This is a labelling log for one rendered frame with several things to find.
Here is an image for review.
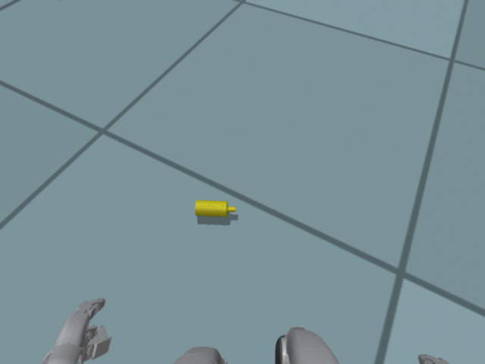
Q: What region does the left robot arm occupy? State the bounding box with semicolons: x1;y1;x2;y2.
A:
40;344;83;364

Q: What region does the left robot hand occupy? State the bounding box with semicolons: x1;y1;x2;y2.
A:
53;298;111;362

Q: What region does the bottle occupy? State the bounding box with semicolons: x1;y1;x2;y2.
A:
195;200;236;217

